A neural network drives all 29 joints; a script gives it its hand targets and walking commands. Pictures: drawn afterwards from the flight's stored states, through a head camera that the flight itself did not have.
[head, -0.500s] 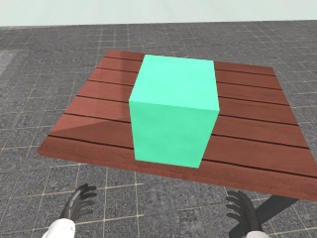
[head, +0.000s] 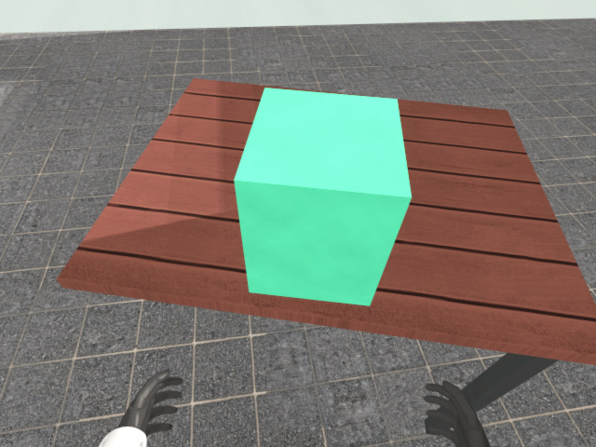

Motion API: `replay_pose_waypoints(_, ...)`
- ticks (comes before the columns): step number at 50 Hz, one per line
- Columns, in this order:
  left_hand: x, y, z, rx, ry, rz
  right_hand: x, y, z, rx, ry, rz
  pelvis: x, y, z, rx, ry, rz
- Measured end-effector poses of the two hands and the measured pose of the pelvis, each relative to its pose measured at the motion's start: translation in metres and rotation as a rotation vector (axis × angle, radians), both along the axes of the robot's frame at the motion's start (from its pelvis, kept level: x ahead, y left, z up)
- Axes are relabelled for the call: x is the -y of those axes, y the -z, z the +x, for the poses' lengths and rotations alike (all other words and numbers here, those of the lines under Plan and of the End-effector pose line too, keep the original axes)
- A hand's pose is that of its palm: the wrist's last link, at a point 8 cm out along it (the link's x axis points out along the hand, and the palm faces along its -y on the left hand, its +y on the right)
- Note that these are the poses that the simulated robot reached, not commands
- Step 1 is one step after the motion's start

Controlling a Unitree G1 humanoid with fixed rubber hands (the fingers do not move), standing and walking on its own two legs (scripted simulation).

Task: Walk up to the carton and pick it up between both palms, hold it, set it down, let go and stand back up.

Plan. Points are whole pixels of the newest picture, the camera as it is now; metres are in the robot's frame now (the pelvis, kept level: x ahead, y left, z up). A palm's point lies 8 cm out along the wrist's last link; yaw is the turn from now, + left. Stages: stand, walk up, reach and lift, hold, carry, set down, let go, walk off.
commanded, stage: let go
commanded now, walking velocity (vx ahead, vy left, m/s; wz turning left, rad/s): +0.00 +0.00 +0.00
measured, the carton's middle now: (319, 200) +0.45 +0.00 +0.07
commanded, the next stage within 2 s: stand in 0.40 s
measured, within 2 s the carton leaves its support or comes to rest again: neither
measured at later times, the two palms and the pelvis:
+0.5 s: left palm (132, 444) +0.13 +0.23 -0.08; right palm out of the picture +0.14 -0.23 -0.10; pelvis -0.01 +0.00 +0.00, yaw +1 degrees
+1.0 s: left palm out of the picture +0.02 +0.27 -0.12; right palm out of the picture +0.02 -0.22 -0.13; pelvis -0.01 +0.02 +0.00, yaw +2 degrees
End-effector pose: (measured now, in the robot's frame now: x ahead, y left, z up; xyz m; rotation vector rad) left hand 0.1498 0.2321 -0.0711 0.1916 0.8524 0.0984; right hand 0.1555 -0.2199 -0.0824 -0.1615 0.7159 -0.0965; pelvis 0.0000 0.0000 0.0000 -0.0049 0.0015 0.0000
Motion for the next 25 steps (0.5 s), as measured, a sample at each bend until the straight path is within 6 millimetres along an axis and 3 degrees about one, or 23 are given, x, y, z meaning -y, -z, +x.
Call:
replay_pose_waypoints(8, 0.006, -0.003, 0.016, 0.051, 0.032, -0.004, 0.013, -0.005, 0.006, 0.041, 0.005, -0.024, 0.002, 0.001, 0.001, 0.008, 0.003, -0.002)
replay_pose_waypoints(21, 0.009, 0.001, 0.004, 0.034, 0.013, -0.023, 0.007, -0.01, 0.008, 0.067, -0.012, -0.019, 0.002, 0.0, -0.003, 0.02, -0.002, 0.002)
replay_pose_waypoints(25, -0.001, 0.008, -0.015, 0.052, 0.025, 0.029, 0.013, 0.014, -0.017, -0.131, -0.01, -0.046, -0.001, 0.002, -0.006, -0.007, -0.015, -0.008)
